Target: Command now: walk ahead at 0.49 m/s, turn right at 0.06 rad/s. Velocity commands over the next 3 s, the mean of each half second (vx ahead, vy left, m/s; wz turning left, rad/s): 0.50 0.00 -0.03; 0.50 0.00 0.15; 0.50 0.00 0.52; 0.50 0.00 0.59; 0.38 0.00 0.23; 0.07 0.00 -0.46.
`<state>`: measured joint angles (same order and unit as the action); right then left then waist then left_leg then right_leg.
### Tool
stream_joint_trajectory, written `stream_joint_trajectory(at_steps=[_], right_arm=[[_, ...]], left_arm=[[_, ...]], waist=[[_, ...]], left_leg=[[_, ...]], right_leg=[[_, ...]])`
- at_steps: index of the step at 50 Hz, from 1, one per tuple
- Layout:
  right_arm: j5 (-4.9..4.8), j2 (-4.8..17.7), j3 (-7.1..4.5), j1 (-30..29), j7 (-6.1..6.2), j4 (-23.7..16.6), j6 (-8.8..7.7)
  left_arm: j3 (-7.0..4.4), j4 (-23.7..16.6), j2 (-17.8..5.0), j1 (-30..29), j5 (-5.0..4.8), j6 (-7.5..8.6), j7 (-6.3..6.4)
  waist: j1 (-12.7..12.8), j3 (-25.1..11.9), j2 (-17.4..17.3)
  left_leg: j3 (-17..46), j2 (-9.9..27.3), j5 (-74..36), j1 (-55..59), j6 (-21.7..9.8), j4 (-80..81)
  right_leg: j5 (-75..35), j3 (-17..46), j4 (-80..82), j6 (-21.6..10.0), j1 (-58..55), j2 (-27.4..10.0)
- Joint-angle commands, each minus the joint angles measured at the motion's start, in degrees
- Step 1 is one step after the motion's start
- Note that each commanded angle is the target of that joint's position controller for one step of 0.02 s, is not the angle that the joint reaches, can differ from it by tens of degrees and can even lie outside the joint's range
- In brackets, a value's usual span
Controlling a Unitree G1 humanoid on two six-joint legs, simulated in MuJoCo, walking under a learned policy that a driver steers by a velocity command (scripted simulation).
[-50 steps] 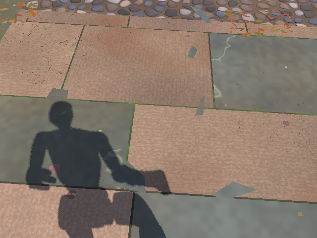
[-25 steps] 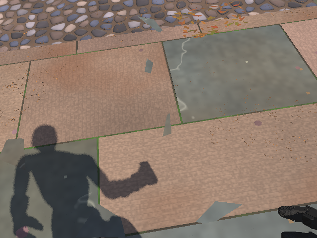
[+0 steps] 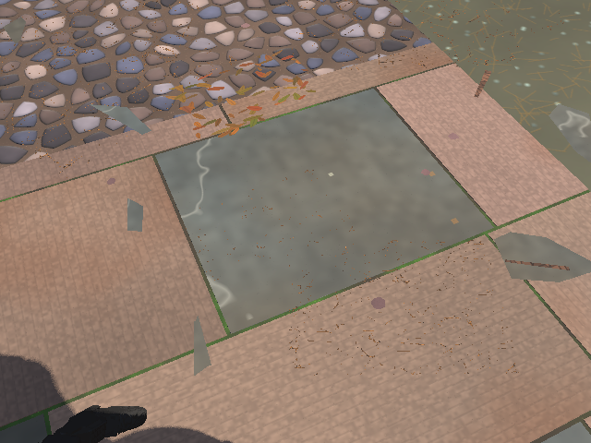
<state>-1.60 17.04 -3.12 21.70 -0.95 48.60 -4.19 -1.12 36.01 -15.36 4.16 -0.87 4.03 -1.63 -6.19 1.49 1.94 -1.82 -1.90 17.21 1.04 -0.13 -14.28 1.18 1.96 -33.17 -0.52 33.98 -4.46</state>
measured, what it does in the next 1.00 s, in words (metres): walks ahead: right foot, then left foot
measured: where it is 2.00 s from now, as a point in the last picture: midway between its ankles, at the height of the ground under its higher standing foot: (197, 219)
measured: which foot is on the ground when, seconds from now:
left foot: down 0.00-0.06, up 0.08-0.56, down 0.58-1.00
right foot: up 0.00-0.04, down 0.06-0.60, up 0.62-1.00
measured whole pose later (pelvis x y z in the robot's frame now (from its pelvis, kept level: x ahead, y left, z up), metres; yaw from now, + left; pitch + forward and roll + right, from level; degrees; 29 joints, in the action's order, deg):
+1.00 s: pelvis +0.56 +0.01 +0.01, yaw +6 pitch +2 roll +1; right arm -1.3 16.0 -2.9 22.4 0.2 48.3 -3.3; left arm -1.9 40.7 -15.7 1.7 -0.3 5.2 -0.9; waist -5.8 1.7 2.5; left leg 3.3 -4.3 14.2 -3.5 -3.3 -16.1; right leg -2.6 5.0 -31.7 2.8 34.2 -3.9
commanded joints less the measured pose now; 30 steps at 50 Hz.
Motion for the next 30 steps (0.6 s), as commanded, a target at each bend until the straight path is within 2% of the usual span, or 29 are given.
stream_joint_trajectory(at_steps=[1,2,3,4,5,6,7,8,9,10,13,16,19,21,23,25,27,28,29,30], right_arm=[[-0.24,11.31,-2.57,-1.13,0.47,-2.53,0.49],[-0.19,11.0,-2.36,-1.67,0.58,-2.53,0.84],[0.43,8.94,-1.49,-1.22,0.75,-2.78,0.92],[1.66,3.97,0.33,1.91,0.72,-5.06,0.27],[1.25,1.62,1.23,4.66,0.62,-5.0,-0.84],[-0.29,7.6,-0.34,-0.13,0.24,-5.47,-1.45],[-0.81,8.53,-0.58,-4.56,0.07,-6.85,-1.83],[0.04,7.87,-0.48,-6.69,0.25,-7.06,-1.89],[0.72,7.36,-0.69,-6.78,0.23,-7.06,-1.55],[0.7,6.51,-0.63,-5.68,0.09,-6.74,-1.0],[1.07,4.26,-0.18,-5.82,0.28,-6.56,0.46],[1.55,3.33,0.24,-11.91,0.25,-8.33,0.47],[1.23,2.17,0.83,-17.96,-0.48,-9.69,-0.23],[0.92,2.26,0.96,-21.63,-1.0,-10.8,-0.59],[0.72,2.77,0.87,-24.06,-1.56,-11.93,-0.84],[0.78,3.54,0.66,-24.89,-2.11,-12.7,-1.09],[0.93,4.74,0.18,-22.35,-2.28,-12.27,-1.26],[1.07,5.93,-0.52,-17.98,-2.06,-11.16,-1.28],[1.18,8.36,-1.89,-9.45,-1.52,-8.59,-1.18],[1.54,12.41,-3.06,0.73,-0.83,-6.72,-0.87]], left_arm=[[-2.26,-4.38,-6.23,-1.35,-0.1,1.07,-0.46],[-3.27,-2.86,-7.77,4.09,0.17,1.03,-0.28],[-4.7,-0.53,-10.5,12.83,0.33,0.86,0.22],[-6.0,0.17,-16.44,21.12,1.6,0.51,0.78],[-5.93,1.01,-16.78,23.34,0.92,0.34,0.45],[-4.48,0.93,-11.92,21.2,0.48,0.47,0.32],[-3.89,0.59,-10.5,17.14,0.29,0.55,0.31],[-3.48,0.39,-9.26,13.83,0.71,0.6,0.19],[-3.09,0.23,-8.01,11.57,1.15,0.81,0.04],[-2.92,0.27,-7.27,10.32,1.45,1.1,0.01],[-3.26,1.85,-7.89,10.16,0.85,2.21,0.18],[-3.57,3.75,-8.86,11.94,0.79,2.07,0.82],[-3.8,5.41,-10.08,14.22,0.43,1.6,1.29],[-4.02,7.0,-10.94,16.81,0.11,1.26,1.4],[-4.17,8.48,-11.21,18.48,-0.12,0.7,1.53],[-4.42,9.55,-11.57,18.92,-0.35,0.07,1.82],[-4.68,10.09,-12.23,18.3,-0.33,-0.57,2.12],[-4.74,10.09,-12.61,17.22,-0.27,-0.92,2.26],[-4.24,10.0,-11.49,16.97,0.08,-1.25,2.42],[-2.96,8.65,-8.74,17.88,1.4,-1.21,2.65]], waist=[[4.24,0.77,-6.0],[7.58,-2.55,-5.51],[11.57,-8.5,-4.45],[12.65,-18.25,5.55],[11.6,-23.42,15.16],[12.49,-16.99,9.12],[11.51,-10.11,6.49],[10.03,-6.72,2.83],[8.17,-4.46,2.71],[6.63,-4.27,3.69],[5.13,-2.65,2.7],[6.52,-0.2,0.92],[8.79,1.35,0.97],[10.33,2.31,0.84],[10.76,3.16,0.92],[10.16,3.19,1.25],[8.27,1.33,2.27],[5.55,-1.53,2.78],[1.55,-7.19,1.85],[-1.8,-16.01,-4.11]], left_leg=[[7.67,16.08,-23.75,-2.34,-8.84,-0.46],[5.45,14.18,-32.46,-2.71,-7.54,-7.88],[2.83,11.26,-34.16,-7.34,-5.7,-19.61],[-0.5,5.54,-17.45,-25.22,-1.89,-41.86],[5.05,-0.96,15.51,-38.11,-0.51,-54.27],[8.17,2.54,13.99,-44.56,-1.16,-59.39],[6.34,5.25,8.48,-46.19,-1.8,-58.48],[5.49,7.25,3.95,-44.43,-1.66,-55.82],[5.69,8.85,0.81,-41.72,-1.32,-52.87],[5.91,9.67,-1.16,-38.57,-0.91,-51.56],[5.08,9.83,-4.9,-37.68,0.75,-47.02],[4.79,9.73,-13.39,-40.15,1.83,-36.33],[3.15,7.92,-21.79,-37.47,1.54,-25.02],[2.54,6.89,-23.63,-36.56,1.15,-20.9],[3.01,6.42,-22.38,-37.64,0.08,-18.08],[3.25,6.0,-18.69,-38.03,-1.5,-16.03],[1.88,4.48,-14.3,-33.42,-3.08,-14.95],[-0.04,2.58,-13.48,-26.62,-4.28,-13.9],[-1.06,1.58,-14.72,-14.31,-5.97,-13.82],[9.87,11.35,-17.44,3.53,-9.38,-16.38]], right_leg=[[2.82,-2.06,3.53,-2.09,-7.48,2.18],[3.41,-3.62,5.26,-3.49,-15.39,3.8],[3.41,-2.86,4.54,-5.35,-28.3,2.97],[6.77,17.45,3.76,-12.2,-49.19,-11.82],[17.43,39.27,13.37,-17.12,-55.78,-18.15],[22.34,36.08,15.31,-14.89,-51.98,-16.41],[17.9,28.03,16.04,-13.44,-44.69,-14.62],[11.54,22.56,17.09,-12.86,-37.98,-12.3],[6.33,18.53,18.84,-12.56,-32.7,-10.38],[3.75,16.25,20.5,-12.57,-29.45,-9.22],[-2.87,10.58,23.97,-13.71,-25.61,-8.2],[-5.3,6.3,25.47,-13.07,-26.24,-7.06],[-3.66,2.78,25.99,-11.44,-26.47,-5.66],[-1.91,2.72,25.67,-11.33,-28.25,-6.62],[-2.43,3.26,24.24,-11.0,-32.08,-8.38],[-5.39,3.79,21.81,-10.16,-36.1,-10.05],[-14.06,3.59,17.87,-8.98,-38.53,-10.35],[-23.55,2.33,12.52,-8.02,-38.41,-9.07],[-28.19,0.09,2.28,-6.44,-35.31,-6.09],[-12.89,-2.14,-15.3,-4.33,-23.74,-2.68]])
